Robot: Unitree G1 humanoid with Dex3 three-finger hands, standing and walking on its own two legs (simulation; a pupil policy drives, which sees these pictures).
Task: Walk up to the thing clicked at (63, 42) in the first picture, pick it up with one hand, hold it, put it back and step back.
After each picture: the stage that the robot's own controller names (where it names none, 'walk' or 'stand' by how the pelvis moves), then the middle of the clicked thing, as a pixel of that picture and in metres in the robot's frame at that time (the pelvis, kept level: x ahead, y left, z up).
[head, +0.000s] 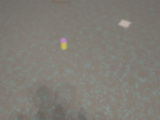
stand; (63, 43) +1.41 +0.20 -0.72
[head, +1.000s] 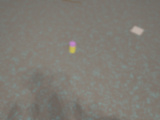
walk; (72, 47) +1.28 +0.11 -0.69
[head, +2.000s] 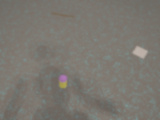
walk; (63, 81) +0.81 +0.15 -0.69
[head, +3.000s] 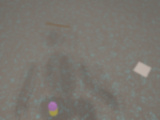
walk; (53, 108) +0.55 +0.19 -0.70
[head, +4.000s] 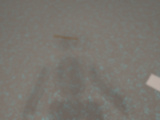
stand; out of the picture +0.44 +0.18 -0.70
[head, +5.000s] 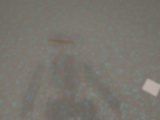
stand; out of the picture +0.39 +0.18 -0.72
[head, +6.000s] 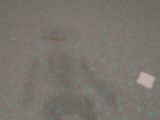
stand; out of the picture +0.38 +0.20 -0.72
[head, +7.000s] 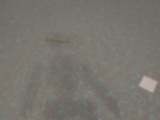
stand; out of the picture +0.41 +0.19 -0.73
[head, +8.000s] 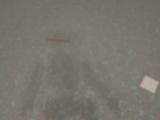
stand; out of the picture +0.40 +0.19 -0.73
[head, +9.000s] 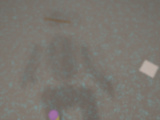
go down; (54, 116) +0.42 +0.18 -0.70
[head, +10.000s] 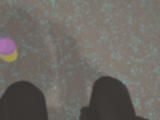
go down; (7, 50) +0.47 +0.24 -0.29
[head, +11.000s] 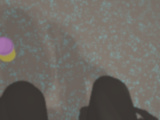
close in; (5, 50) +0.47 +0.25 -0.28
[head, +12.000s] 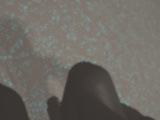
close in; out of the picture +0.45 +0.29 -0.22
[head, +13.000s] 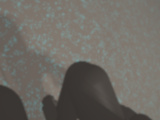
close; out of the picture +0.44 +0.28 -0.23
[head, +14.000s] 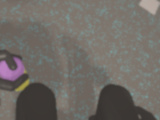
lift; (15, 75) +0.34 +0.23 -0.09
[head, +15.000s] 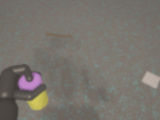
hold; (34, 91) +0.33 +0.16 +0.04
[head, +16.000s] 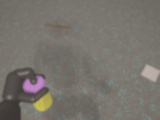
hold; (38, 93) +0.33 +0.16 -0.01
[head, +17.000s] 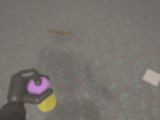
hold; (43, 94) +0.33 +0.15 +0.00
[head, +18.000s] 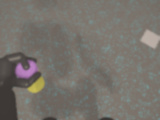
crouch; (31, 77) +0.38 +0.17 -0.08
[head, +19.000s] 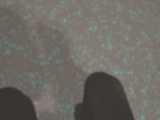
lower; out of the picture +0.48 +0.28 -0.14
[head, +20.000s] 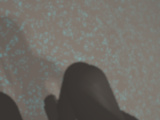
lower; out of the picture +0.43 +0.29 -0.23
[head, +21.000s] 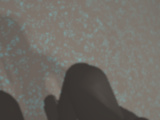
lower; out of the picture +0.43 +0.29 -0.24
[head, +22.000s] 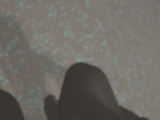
lower; out of the picture +0.43 +0.29 -0.24
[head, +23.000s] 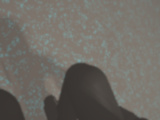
lower; out of the picture +0.43 +0.29 -0.24
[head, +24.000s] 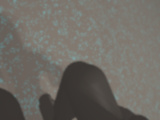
open; out of the picture +0.42 +0.28 -0.24
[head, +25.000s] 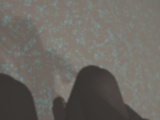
stand; out of the picture +0.42 +0.26 -0.25
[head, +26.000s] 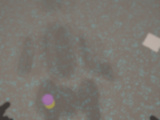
stand; (48, 101) +0.41 +0.18 -0.56
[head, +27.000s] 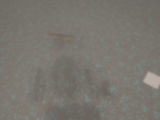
stand; out of the picture +0.39 +0.17 -0.66
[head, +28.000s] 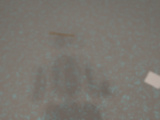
stand; out of the picture +0.39 +0.16 -0.67
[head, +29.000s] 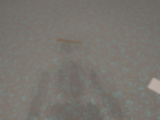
stand; out of the picture +0.42 +0.15 -0.72
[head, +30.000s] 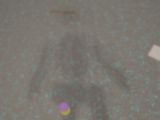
walk; (64, 108) +0.44 +0.20 -0.70
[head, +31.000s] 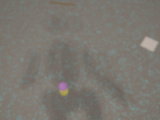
walk; (63, 88) +0.61 +0.14 -0.70
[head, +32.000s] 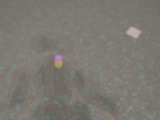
walk; (58, 61) +0.93 +0.17 -0.71
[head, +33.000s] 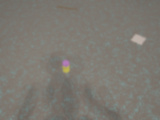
stand; (65, 66) +1.00 +0.16 -0.71
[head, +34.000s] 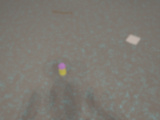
stand; (62, 69) +1.01 +0.20 -0.72
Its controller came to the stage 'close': yes
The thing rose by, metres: 0.69
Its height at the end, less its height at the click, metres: +0.00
